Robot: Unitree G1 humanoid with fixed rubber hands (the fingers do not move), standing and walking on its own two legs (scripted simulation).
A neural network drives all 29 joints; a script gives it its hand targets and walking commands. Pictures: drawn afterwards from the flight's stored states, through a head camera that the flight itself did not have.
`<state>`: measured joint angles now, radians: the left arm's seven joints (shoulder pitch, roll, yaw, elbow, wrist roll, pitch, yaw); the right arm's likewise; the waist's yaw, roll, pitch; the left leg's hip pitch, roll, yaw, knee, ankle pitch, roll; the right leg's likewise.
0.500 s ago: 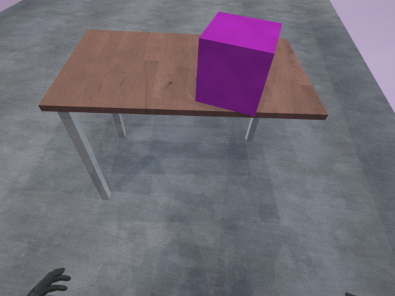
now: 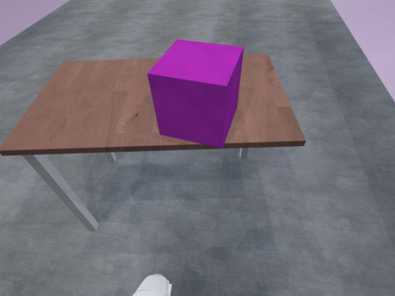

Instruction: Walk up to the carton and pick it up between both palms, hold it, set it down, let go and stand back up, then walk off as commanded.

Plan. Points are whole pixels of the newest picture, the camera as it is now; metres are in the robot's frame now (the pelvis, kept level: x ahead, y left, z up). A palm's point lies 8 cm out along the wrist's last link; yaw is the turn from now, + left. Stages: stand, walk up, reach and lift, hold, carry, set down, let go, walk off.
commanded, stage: walk up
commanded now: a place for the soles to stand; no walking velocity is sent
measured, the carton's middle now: (199, 93) +0.66 +0.01 +0.03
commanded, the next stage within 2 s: none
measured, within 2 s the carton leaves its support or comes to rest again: neither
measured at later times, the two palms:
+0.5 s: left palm (56, 259) +0.22 +0.36 -0.13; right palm (334, 253) +0.22 -0.28 -0.07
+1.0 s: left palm (100, 206) +0.35 +0.28 -0.10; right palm (334, 218) +0.33 -0.34 -0.12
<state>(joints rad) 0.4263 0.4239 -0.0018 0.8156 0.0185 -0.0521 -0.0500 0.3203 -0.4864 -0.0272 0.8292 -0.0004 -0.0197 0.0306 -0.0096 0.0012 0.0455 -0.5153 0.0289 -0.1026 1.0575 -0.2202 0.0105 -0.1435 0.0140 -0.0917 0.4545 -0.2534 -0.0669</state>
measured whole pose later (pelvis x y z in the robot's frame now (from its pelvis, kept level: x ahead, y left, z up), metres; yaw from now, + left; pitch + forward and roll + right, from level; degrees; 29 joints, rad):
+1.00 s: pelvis +0.28 -0.02 -0.01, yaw -2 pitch -2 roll +2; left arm 0.30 0.39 0.00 0.81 0.01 -0.05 0.00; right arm 0.28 -0.41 -0.03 0.83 0.00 -0.01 0.00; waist -0.01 0.01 0.10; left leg -0.30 0.00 0.01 0.78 -0.49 0.00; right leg -0.33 -0.04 0.02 0.61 -0.25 0.00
